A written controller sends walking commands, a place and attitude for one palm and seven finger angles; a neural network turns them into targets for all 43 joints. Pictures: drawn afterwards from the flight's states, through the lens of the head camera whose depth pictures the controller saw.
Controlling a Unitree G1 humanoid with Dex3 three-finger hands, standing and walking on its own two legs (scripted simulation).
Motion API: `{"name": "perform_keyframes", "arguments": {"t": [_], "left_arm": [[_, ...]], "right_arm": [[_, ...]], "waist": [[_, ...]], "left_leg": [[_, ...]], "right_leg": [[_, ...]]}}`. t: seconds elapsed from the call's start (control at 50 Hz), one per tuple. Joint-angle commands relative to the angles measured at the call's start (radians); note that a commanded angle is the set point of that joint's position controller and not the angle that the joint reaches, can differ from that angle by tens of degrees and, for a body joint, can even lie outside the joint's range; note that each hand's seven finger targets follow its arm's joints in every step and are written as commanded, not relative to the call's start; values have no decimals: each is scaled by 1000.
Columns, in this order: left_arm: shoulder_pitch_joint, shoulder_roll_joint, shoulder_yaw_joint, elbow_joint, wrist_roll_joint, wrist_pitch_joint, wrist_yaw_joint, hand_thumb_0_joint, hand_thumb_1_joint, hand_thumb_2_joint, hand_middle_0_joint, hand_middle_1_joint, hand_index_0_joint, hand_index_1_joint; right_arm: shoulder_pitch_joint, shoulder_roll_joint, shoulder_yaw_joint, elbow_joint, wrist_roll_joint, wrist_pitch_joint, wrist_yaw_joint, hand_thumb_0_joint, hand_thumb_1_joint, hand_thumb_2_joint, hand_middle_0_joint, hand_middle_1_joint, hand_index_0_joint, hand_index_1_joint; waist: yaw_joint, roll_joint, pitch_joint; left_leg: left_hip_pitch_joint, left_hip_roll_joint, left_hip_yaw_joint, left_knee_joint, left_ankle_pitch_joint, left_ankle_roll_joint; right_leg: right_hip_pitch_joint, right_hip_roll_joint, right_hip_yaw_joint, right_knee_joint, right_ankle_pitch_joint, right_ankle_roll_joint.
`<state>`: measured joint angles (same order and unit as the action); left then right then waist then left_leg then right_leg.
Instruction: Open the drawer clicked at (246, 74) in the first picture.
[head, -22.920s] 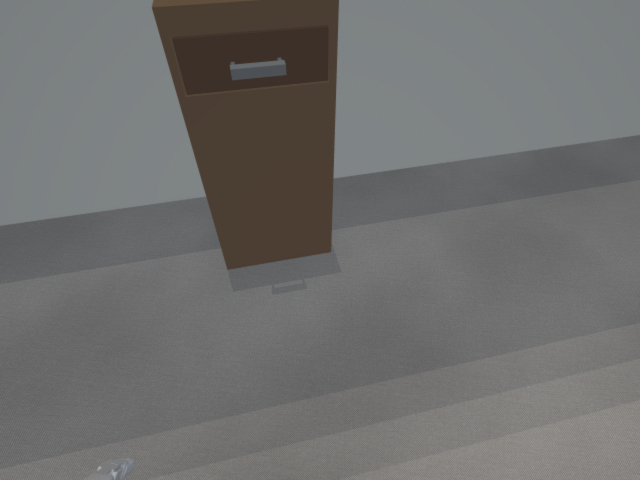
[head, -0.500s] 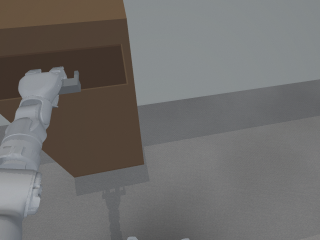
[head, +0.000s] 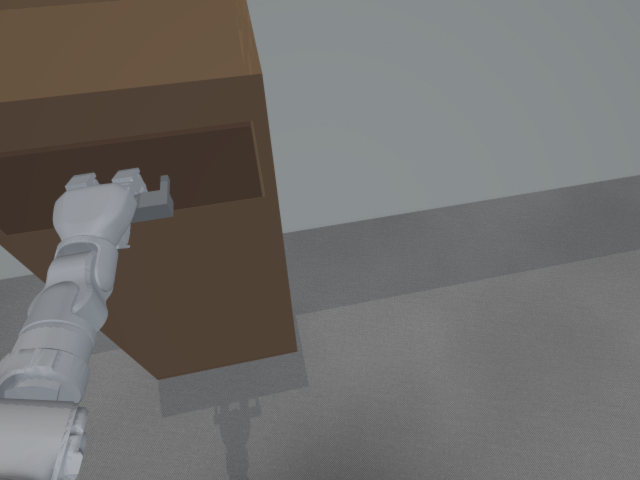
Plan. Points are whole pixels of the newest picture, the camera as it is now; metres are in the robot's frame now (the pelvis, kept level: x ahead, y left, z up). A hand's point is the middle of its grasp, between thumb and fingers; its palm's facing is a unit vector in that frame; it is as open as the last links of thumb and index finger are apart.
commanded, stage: pull the drawer open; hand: left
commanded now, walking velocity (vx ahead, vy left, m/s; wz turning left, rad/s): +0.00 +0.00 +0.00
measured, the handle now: (119, 199) +0.47 +0.28 +0.07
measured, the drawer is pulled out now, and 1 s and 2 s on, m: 0.00 0.05 0.16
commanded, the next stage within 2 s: none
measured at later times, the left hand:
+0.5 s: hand (115, 236) +0.43 +0.28 +0.05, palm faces -0.07 -0.02 -1.00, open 6.0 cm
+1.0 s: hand (114, 262) +0.39 +0.27 +0.05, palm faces +0.01 -0.05 -1.00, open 5.9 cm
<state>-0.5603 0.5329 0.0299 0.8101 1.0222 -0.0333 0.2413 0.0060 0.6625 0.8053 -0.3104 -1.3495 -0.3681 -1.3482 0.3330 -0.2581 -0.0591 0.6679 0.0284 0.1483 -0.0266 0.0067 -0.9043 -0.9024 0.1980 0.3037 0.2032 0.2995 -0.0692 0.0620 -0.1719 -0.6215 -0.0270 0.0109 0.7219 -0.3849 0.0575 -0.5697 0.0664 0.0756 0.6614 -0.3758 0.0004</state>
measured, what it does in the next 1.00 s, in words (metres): stands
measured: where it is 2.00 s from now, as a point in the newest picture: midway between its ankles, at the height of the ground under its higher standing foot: outside the picture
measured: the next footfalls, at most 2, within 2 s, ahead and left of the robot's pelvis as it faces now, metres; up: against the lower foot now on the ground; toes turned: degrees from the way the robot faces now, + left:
none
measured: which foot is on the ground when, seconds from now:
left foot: down 0.00-1.00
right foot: down 0.00-1.00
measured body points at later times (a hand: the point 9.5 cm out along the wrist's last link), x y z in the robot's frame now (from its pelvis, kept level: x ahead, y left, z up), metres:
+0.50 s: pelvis -0.01 -0.01 +0.00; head +0.06 -0.01 +0.44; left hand +0.42 +0.27 +0.10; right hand +0.06 -0.28 -0.13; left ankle -0.03 +0.08 -0.71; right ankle -0.04 -0.13 -0.71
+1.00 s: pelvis +0.00 +0.00 +0.00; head +0.05 -0.01 +0.45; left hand +0.38 +0.27 +0.10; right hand +0.08 -0.27 -0.12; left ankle -0.03 +0.08 -0.71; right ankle -0.04 -0.13 -0.71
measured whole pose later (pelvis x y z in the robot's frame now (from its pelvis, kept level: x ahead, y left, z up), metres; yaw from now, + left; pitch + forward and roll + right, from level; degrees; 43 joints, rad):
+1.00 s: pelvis +0.00 +0.00 +0.00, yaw +0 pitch +14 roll -2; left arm -0.33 0.50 0.02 0.55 0.98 0.02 0.24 0.02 0.67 0.78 -0.33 -1.35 -0.40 -1.35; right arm 0.30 -0.26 -0.07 0.66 0.03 0.14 -0.02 0.01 -0.91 -0.90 0.20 0.30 0.20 0.30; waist -0.05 0.07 -0.17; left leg -0.55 -0.03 0.02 0.69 -0.38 0.06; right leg -0.50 0.06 0.08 0.63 -0.37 0.00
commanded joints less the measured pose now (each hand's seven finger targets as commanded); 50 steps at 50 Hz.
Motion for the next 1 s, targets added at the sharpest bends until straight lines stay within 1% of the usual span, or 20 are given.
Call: {"name": "perform_keyframes", "arguments": {"t": [0.0, 0.04, 0.08, 0.14, 0.16, 0.2, 0.22, 0.26, 0.38, 0.54, 0.68, 0.7, 0.72, 0.74, 0.76, 0.84, 0.88, 0.9, 0.92, 0.98], "left_arm": [[-141, 231, 86, -216, -25, 36, 15, 0, 900, 900, -400, -1350, -400, -1350], [-124, 215, 74, -249, -27, 54, 6, 0, 900, 900, -400, -1350, -400, -1350], [-123, 230, 86, -333, -28, 58, 2, 0, 900, 900, -400, -1350, -400, -1350], [-481, 256, 40, -189, 6, 71, 5, 0, 900, 900, -400, -1350, -400, -1350], [-494, 290, 67, -165, 13, 67, 4, 0, 900, 900, -400, -1350, -400, -1350], [-474, 310, 80, -110, 36, 68, 5, 0, 900, 900, -400, -1350, -400, -1350], [-517, 293, 55, -124, 39, 65, 4, 0, 900, 900, -400, -1350, -400, -1350], [-566, 268, 35, -106, 34, 48, -4, 0, 900, 900, -400, -1350, -400, -1350], [-615, 306, 51, -41, 38, 5, 2, 0, 900, 900, -400, -1350, -400, -1350], [-490, 258, 37, -22, 26, -46, 20, 0, 900, 900, -400, -1350, -400, -1350], [-337, 292, 87, -73, 8, -58, 26, 0, 900, 900, -400, -1350, -400, -1350], [-295, 254, 67, -103, -3, -56, 25, 0, 900, 900, -400, -1350, -400, -1350], [-237, 268, 92, -149, -8, -54, 28, 0, 900, 900, -400, -1350, -400, -1350], [-178, 235, 72, -182, -20, -43, 28, 0, 900, 900, -400, -1350, -400, -1350], [-145, 250, 96, -212, -28, -36, 29, 0, 900, 900, -400, -1350, -400, -1350], [-35, 182, 58, -331, -49, 8, 27, 0, 900, 900, -400, -1350, -400, -1350], [-5, 204, 84, -405, -53, 27, 30, 0, 900, 900, -400, -1350, -400, -1350], [58, 189, 86, -391, -56, 47, 28, 0, 900, 900, -400, -1350, -400, -1350], [39, 186, 77, -441, -55, 57, 28, 0, 900, 900, -400, -1350, -400, -1350], [117, 151, 60, -533, -53, 89, 25, 0, 900, 900, -400, -1350, -400, -1350]], "right_arm": [[27, -155, -55, -100, -3, -28, 4, 0, -900, -900, 200, 300, 200, 300], [9, -154, -51, -110, -2, -27, 4, 0, -900, -900, 200, 300, 200, 300], [-1, -152, -51, -116, -3, -26, 8, 0, -900, -900, 200, 300, 200, 300], [34, -164, -43, -57, -10, -18, -12, 0, -900, -900, 200, 300, 200, 300], [45, -163, -44, -53, -13, -17, -17, 0, -900, -900, 200, 300, 200, 300], [48, -160, -42, -51, -16, -14, -26, 0, -900, -900, 200, 300, 200, 300], [50, -156, -39, -52, -17, -12, -29, 0, -900, -900, 200, 300, 200, 300], [67, -156, -45, -39, -24, -11, -28, 0, -900, -900, 200, 300, 200, 300], [66, -154, -37, -47, -21, -5, -39, 0, -900, -900, 200, 300, 200, 300], [69, -147, -44, -65, -16, -19, -31, 0, -900, -900, 200, 300, 200, 300], [52, -150, -48, -75, -3, -24, -26, 0, -900, -900, 200, 300, 200, 300], [47, -149, -52, -80, -5, -29, -24, 0, -900, -900, 200, 300, 200, 300], [38, -147, -54, -89, -1, -31, -18, 0, -900, -900, 200, 300, 200, 300], [26, -148, -57, -97, 0, -34, -14, 0, -900, -900, 200, 300, 200, 300], [16, -151, -58, -98, 0, -34, -12, 0, -900, -900, 200, 300, 200, 300], [-15, -151, -62, -118, 8, -44, -1, 0, -900, -900, 200, 300, 200, 300], [-32, -153, -59, -127, 7, -49, 4, 0, -900, -900, 200, 300, 200, 300], [-39, -150, -60, -126, 6, -51, 4, 0, -900, -900, 200, 300, 200, 300], [-50, -152, -54, -132, 6, -53, 5, 0, -900, -900, 200, 300, 200, 300], [-83, -142, -52, -147, 5, -61, 13, 0, -900, -900, 200, 300, 200, 300]], "waist": [[60, -13, -328], [59, -21, -314], [68, 9, -355], [-22, -4, -231], [-14, -21, -235], [9, 5, -300], [5, 43, -329], [-15, 36, -352], [-20, -3, -360], [9, 24, -342], [41, -1, -343], [47, 15, -337], [66, 23, -354], [68, 31, -353], [72, 19, -363], [67, 11, -304], [75, 9, -311], [78, -6, -285], [77, -6, -297], [87, 24, -285]], "left_leg": [[328, 40, -24, -25, 759, -25], [329, 39, -26, -30, 764, -26], [367, 41, -28, -26, 830, -29], [334, 39, -41, -22, 708, -34], [315, 35, -39, -25, 677, -30], [336, 26, -35, -20, 694, -32], [357, 24, -35, -15, 723, -37], [379, 29, -41, 5, 757, -39], [296, 14, -29, -2, 578, -23], [243, 8, -15, -20, 451, -14], [203, 11, -2, -49, 430, -8], [221, 12, 1, -48, 456, -8], [236, 15, -1, -52, 499, -10], [252, 17, 0, -54, 519, -11], [262, 22, -3, -53, 559, -12], [303, 32, -12, -63, 618, -15], [332, 38, -23, -65, 674, -19], [335, 40, -23, -64, 684, -20], [346, 40, -26, -66, 697, -22], [401, 51, -45, -64, 785, -35]], "right_leg": [[155, -1, -85, -20, 513, -32], [162, -4, -86, -22, 520, -30], [180, -8, -81, -19, 561, -28], [59, -5, -100, -25, 462, -28], [71, -5, -96, -30, 444, -32], [95, -7, -91, -19, 459, -38], [83, -8, -90, -17, 474, -38], [64, -8, -92, -12, 479, -37], [82, -10, -78, -14, 445, -33], [98, -2, -73, -26, 369, -40], [169, 0, -59, -36, 394, -37], [172, 0, -61, -35, 408, -41], [184, 2, -62, -33, 429, -42], [192, 2, -64, -35, 434, -43], [208, 2, -60, -36, 455, -44], [181, 2, -76, -41, 451, -37], [183, 0, -78, -40, 460, -32], [184, 1, -82, -40, 462, -34], [184, -2, -83, -40, 473, -30], [167, -5, -92, -34, 467, -29]]}}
